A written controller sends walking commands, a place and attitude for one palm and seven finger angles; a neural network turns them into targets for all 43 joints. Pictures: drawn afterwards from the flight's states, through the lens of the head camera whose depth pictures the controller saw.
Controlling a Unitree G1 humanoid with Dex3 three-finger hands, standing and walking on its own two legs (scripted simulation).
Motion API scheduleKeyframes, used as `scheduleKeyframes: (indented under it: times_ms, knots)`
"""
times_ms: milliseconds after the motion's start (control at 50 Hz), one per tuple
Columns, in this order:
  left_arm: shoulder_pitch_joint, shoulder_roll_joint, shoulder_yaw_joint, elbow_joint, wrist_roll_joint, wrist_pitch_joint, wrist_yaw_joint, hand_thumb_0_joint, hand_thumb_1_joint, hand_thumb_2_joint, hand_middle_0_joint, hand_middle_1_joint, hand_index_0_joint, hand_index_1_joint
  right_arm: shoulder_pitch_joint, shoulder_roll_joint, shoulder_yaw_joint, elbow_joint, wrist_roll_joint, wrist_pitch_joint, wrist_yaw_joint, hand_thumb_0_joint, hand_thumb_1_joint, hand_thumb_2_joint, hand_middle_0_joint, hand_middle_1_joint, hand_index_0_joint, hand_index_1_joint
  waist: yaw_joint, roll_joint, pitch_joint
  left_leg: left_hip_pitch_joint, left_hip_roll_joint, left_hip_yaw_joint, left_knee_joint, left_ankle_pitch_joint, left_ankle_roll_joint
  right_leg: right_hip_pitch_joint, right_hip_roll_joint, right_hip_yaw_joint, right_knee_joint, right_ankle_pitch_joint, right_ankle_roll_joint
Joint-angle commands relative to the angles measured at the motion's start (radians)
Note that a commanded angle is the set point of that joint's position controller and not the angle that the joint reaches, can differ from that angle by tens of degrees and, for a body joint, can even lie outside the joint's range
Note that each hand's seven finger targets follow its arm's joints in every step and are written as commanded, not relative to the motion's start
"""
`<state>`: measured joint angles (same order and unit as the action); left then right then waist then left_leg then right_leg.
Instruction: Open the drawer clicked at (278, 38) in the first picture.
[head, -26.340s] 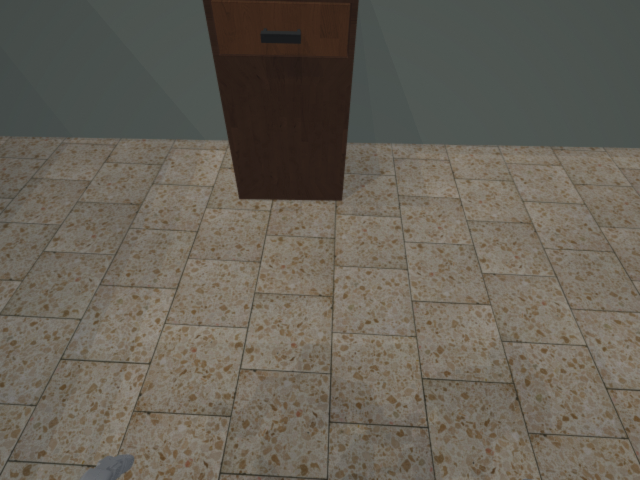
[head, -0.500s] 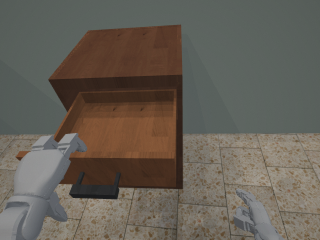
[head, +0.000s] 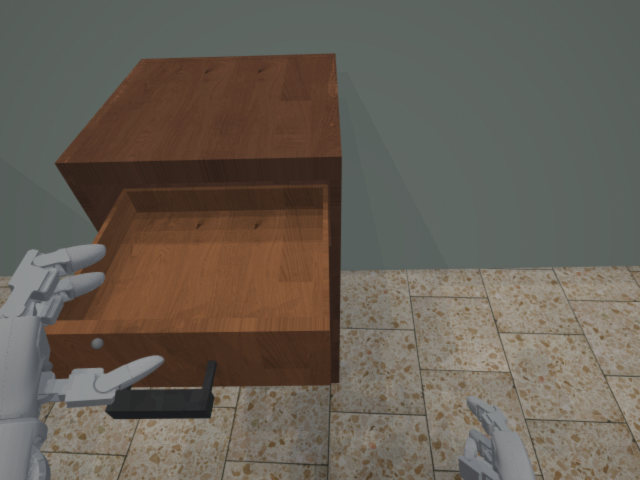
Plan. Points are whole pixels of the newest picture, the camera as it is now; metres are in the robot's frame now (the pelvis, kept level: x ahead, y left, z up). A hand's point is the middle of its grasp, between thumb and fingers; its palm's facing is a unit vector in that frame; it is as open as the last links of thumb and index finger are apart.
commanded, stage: draw the hand back to the body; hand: left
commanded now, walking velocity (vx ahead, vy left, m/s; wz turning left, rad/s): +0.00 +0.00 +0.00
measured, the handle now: (166, 386) +0.23 +0.24 -0.02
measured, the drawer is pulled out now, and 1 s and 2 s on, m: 0.30 0.30 0.30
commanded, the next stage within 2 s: step back with the hand held close in 0.58 s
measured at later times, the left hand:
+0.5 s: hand (85, 371) +0.17 +0.23 +0.15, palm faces +0.40 -0.82 -0.42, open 7.8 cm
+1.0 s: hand (78, 386) +0.16 +0.24 +0.14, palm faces +0.27 -0.82 -0.50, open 7.4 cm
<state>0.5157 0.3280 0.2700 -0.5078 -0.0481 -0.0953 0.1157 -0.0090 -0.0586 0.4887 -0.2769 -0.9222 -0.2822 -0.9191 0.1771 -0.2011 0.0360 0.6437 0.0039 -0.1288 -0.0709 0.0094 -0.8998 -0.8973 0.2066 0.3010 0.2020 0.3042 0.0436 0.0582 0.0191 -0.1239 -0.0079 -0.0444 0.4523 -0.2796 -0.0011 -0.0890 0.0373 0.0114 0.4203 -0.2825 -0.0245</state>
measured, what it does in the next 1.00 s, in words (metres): stands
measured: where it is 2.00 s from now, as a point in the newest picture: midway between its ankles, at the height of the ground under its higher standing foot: outside the picture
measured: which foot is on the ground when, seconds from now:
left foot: down 0.00-1.00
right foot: down 0.00-1.00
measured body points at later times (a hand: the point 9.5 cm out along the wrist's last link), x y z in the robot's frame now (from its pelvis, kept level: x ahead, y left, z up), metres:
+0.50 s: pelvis +0.00 +0.00 +0.00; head -0.02 -0.03 +0.45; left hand +0.14 +0.27 +0.18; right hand +0.20 -0.21 -0.08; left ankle -0.02 +0.12 -0.74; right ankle -0.03 -0.10 -0.74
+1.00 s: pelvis -0.03 +0.01 +0.00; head +0.00 +0.00 +0.45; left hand +0.14 +0.28 +0.17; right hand +0.15 -0.24 -0.08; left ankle -0.02 +0.12 -0.74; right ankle -0.03 -0.10 -0.74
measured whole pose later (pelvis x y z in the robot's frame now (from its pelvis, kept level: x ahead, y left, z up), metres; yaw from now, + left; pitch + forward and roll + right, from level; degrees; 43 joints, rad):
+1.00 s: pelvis -0.03 +0.01 +0.00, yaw +1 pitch +2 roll -1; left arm 0.65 0.37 0.33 -0.56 -0.04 -0.16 0.10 0.01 0.89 0.90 -0.21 -0.31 -0.22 -0.30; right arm 0.15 -0.24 -0.02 0.57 0.03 -0.03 -0.07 0.01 -0.90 -0.90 0.21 0.30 0.20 0.30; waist -0.01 0.03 0.03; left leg -0.29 -0.02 -0.05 0.49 -0.23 0.01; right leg -0.24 0.03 0.00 0.45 -0.23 -0.01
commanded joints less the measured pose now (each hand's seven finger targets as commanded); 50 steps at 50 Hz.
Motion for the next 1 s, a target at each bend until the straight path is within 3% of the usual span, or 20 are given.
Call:
scheduleKeyframes:
  times_ms: [0, 20, 40, 100, 140, 260, 360, 420, 560, 620, 660, 680, 700, 720, 740, 800, 840, 880, 920, 980]
  knots:
    - [0.023, 0.137, 0.098, -0.211, -0.01, -0.064, 0.002, 0.0, 0.27, 0.63, -0.245, -0.705, -0.245, -0.705, -0.151, -0.094, -0.054, -0.179, 0.002, -0.054, -0.002, 0.0, -0.9, -0.9, 0.2, 0.3, 0.2, 0.3, 0.019, -0.031, -0.143, 0.05, 0.045, 0.05, -0.029, 0.393, 0.013, 0.01, -0.057, -0.048, -0.032, 0.392, 0.011]
    - [0.016, 0.152, 0.108, -0.226, -0.009, -0.066, 0.003, 0.0, 0.305, 0.645, -0.242, -0.683, -0.242, -0.683, -0.15, -0.095, -0.055, -0.182, 0.004, -0.053, -0.002, 0.0, -0.9, -0.9, 0.2, 0.3, 0.2, 0.3, 0.018, -0.033, -0.145, 0.05, 0.045, 0.051, -0.029, 0.391, 0.012, 0.007, -0.058, -0.046, -0.031, 0.391, 0.013]
    - [0.008, 0.16, 0.112, -0.228, -0.009, -0.063, 0.004, 0.0, 0.34, 0.66, -0.24, -0.66, -0.24, -0.66, -0.155, -0.096, -0.054, -0.179, 0.005, -0.053, -0.004, 0.0, -0.9, -0.9, 0.2, 0.3, 0.2, 0.3, 0.017, 0.005, -0.134, 0.045, 0.042, 0.049, -0.03, 0.386, 0.008, 0.003, -0.056, -0.045, -0.037, 0.379, 0.008]
    - [0.027, 0.172, 0.133, -0.223, -0.01, -0.064, 0.012, 0.0, 0.445, 0.705, -0.232, -0.592, -0.232, -0.592, -0.151, -0.091, -0.056, -0.18, 0.007, -0.048, -0.01, 0.0, -0.9, -0.9, 0.2, 0.3, 0.2, 0.3, 0.018, -0.033, -0.142, 0.046, 0.04, 0.051, -0.029, 0.366, 0.011, -0.003, -0.058, -0.048, -0.035, 0.378, 0.013]
    - [0.001, 0.184, 0.143, -0.236, -0.01, -0.062, 0.014, 0.0, 0.515, 0.735, -0.228, -0.548, -0.228, -0.548, -0.153, -0.093, -0.057, -0.179, 0.01, -0.046, -0.014, 0.0, -0.9, -0.9, 0.2, 0.3, 0.2, 0.3, 0.013, -0.006, -0.136, 0.053, 0.039, 0.053, -0.027, 0.353, 0.009, -0.017, -0.057, -0.042, -0.045, 0.364, 0.011]
    - [0.003, 0.16, 0.13, -0.176, -0.011, -0.058, 0.017, 0.0, 0.725, 0.825, -0.213, -0.413, -0.213, -0.413, -0.151, -0.094, -0.057, -0.172, 0.013, -0.041, -0.015, 0.0, -0.9, -0.9, 0.2, 0.3, 0.2, 0.3, 0.008, 0.0, -0.077, 0.033, 0.039, 0.045, -0.038, 0.292, 0.008, -0.055, -0.056, -0.051, -0.052, 0.286, 0.012]
    - [-0.013, 0.153, 0.112, -0.185, -0.01, -0.059, 0.015, 0.0, 0.9, 0.9, -0.2, -0.3, -0.2, -0.3, -0.154, -0.097, -0.056, -0.18, 0.012, -0.043, -0.014, 0.0, -0.9, -0.9, 0.2, 0.3, 0.2, 0.3, 0.008, -0.012, -0.086, 0.037, 0.036, 0.041, -0.041, 0.263, 0.012, -0.06, -0.057, -0.049, -0.055, 0.256, 0.013]
    - [-0.008, 0.171, 0.129, -0.201, -0.01, -0.063, 0.019, 0.0, 0.9, 0.9, -0.2, -0.3, -0.2, -0.3, -0.156, -0.093, -0.054, -0.184, 0.011, -0.047, -0.013, 0.0, -0.9, -0.9, 0.2, 0.3, 0.2, 0.3, 0.014, -0.019, -0.104, 0.037, 0.036, 0.041, -0.04, 0.271, 0.013, -0.048, -0.059, -0.046, -0.046, 0.273, 0.014]
    - [-0.023, 0.161, 0.122, -0.184, -0.01, -0.061, 0.018, 0.0, 0.9, 0.9, -0.2, -0.3, -0.2, -0.3, -0.159, -0.09, -0.05, -0.18, 0.012, -0.047, -0.013, 0.0, -0.9, -0.9, 0.2, 0.3, 0.2, 0.3, 0.009, 0.014, -0.061, 0.027, 0.035, 0.036, -0.045, 0.227, 0.008, -0.076, -0.056, -0.046, -0.064, 0.216, 0.01]
    - [-0.018, 0.161, 0.123, -0.181, -0.014, -0.063, 0.015, 0.0, 0.9, 0.9, -0.2, -0.3, -0.2, -0.3, -0.158, -0.091, -0.051, -0.186, 0.013, -0.047, -0.012, 0.0, -0.9, -0.9, 0.2, 0.3, 0.2, 0.3, 0.013, -0.024, -0.074, 0.026, 0.037, 0.035, -0.043, 0.217, 0.012, -0.071, -0.058, -0.043, -0.063, 0.208, 0.013]
    - [-0.018, 0.16, 0.125, -0.171, -0.012, -0.066, 0.017, 0.0, 0.9, 0.9, -0.2, -0.3, -0.2, -0.3, -0.16, -0.09, -0.051, -0.18, 0.012, -0.049, -0.014, 0.0, -0.9, -0.9, 0.2, 0.3, 0.2, 0.3, 0.012, -0.001, -0.061, 0.022, 0.033, 0.036, -0.044, 0.208, 0.01, -0.075, -0.058, -0.044, -0.071, 0.198, 0.011]
    - [-0.148, 0.293, 0.272, -0.262, -0.016, -0.11, 0.021, 0.0, 0.9, 0.9, -0.2, -0.3, -0.2, -0.3, -0.105, -0.124, -0.056, -0.21, 0.019, -0.029, -0.005, 0.0, -0.9, -0.9, 0.2, 0.3, 0.2, 0.3, -0.027, -0.044, 0.002, -0.053, 0.038, 0.001, -0.005, 0.143, 0.035, -0.158, -0.104, 0.064, -0.132, 0.231, 0.011]
    - [-0.052, 0.223, 0.228, -0.163, -0.01, -0.12, 0.01, 0.0, 0.9, 0.9, -0.2, -0.3, -0.2, -0.3, -0.112, -0.109, -0.058, -0.182, 0.013, -0.015, -0.005, 0.0, -0.9, -0.9, 0.2, 0.3, 0.2, 0.3, -0.033, -0.112, -0.018, -0.038, 0.032, -0.009, 0.025, 0.138, 0.039, -0.163, -0.124, 0.062, -0.14, 0.256, 0.007]
    - [-0.017, 0.197, 0.191, -0.162, -0.006, -0.117, 0.004, 0.0, 0.9, 0.9, -0.2, -0.3, -0.2, -0.3, -0.127, -0.114, -0.062, -0.197, 0.017, -0.007, -0.003, 0.0, -0.9, -0.9, 0.2, 0.3, 0.2, 0.3, -0.038, -0.132, -0.027, -0.029, 0.029, -0.006, 0.038, 0.162, 0.036, -0.164, -0.138, 0.071, -0.133, 0.31, 0.002]
    - [-0.027, 0.201, 0.189, -0.197, -0.005, -0.124, 0.001, 0.0, 0.9, 0.9, -0.2, -0.3, -0.2, -0.3, -0.132, -0.121, -0.063, -0.207, 0.015, -0.005, -0.003, 0.0, -0.9, -0.9, 0.2, 0.3, 0.2, 0.3, -0.039, -0.086, -0.039, -0.032, 0.026, -0.002, 0.039, 0.182, 0.032, -0.164, -0.147, 0.068, -0.124, 0.346, -0.003]
    - [0.079, 0.164, 0.166, -0.181, -0.002, -0.131, -0.001, 0.0, 0.9, 0.9, -0.2, -0.3, -0.2, -0.3, -0.124, -0.128, -0.073, -0.216, 0.015, 0.016, 0.001, 0.0, -0.9, -0.9, 0.2, 0.3, 0.2, 0.3, -0.038, -0.059, -0.125, -0.035, 0.046, -0.004, 0.031, 0.294, 0.034, -0.105, -0.14, 0.039, -0.065, 0.409, 0.007]
    - [0.103, 0.182, 0.182, -0.222, -0.004, -0.135, 0.001, 0.0, 0.9, 0.9, -0.2, -0.3, -0.2, -0.3, -0.133, -0.133, -0.082, -0.227, 0.017, 0.023, -0.001, 0.0, -0.9, -0.9, 0.2, 0.3, 0.2, 0.3, -0.036, -0.033, -0.166, -0.035, 0.057, -0.006, 0.024, 0.366, 0.031, -0.084, -0.136, 0.027, -0.037, 0.44, 0.009]
    - [0.134, 0.193, 0.199, -0.228, -0.005, -0.135, 0.007, 0.0, 0.9, 0.9, -0.2, -0.3, -0.2, -0.3, -0.135, -0.128, -0.087, -0.238, 0.02, 0.038, -0.002, 0.0, -0.9, -0.9, 0.2, 0.3, 0.2, 0.3, -0.036, -0.069, -0.187, -0.052, 0.069, -0.016, 0.019, 0.393, 0.03, -0.077, -0.127, 0.015, -0.018, 0.417, 0.016]
    - [0.152, 0.212, 0.218, -0.271, -0.006, -0.139, 0.011, 0.0, 0.9, 0.9, -0.2, -0.3, -0.2, -0.3, -0.133, -0.129, -0.092, -0.249, 0.021, 0.046, -0.004, 0.0, -0.9, -0.9, 0.2, 0.3, 0.2, 0.3, -0.035, -0.065, -0.21, -0.066, 0.076, -0.024, 0.021, 0.425, 0.029, -0.063, -0.124, 0.008, 0.005, 0.429, 0.014]
    - [0.171, 0.225, 0.229, -0.308, -0.008, -0.143, 0.02, 0.0, 0.9, 0.9, -0.2, -0.3, -0.2, -0.3, -0.132, -0.126, -0.095, -0.261, 0.022, 0.049, -0.009, 0.0, -0.9, -0.9, 0.2, 0.3, 0.2, 0.3, -0.034, -0.02, -0.219, -0.089, 0.09, -0.039, 0.009, 0.431, 0.03, -0.07, -0.112, -0.001, 0.034, 0.387, 0.017]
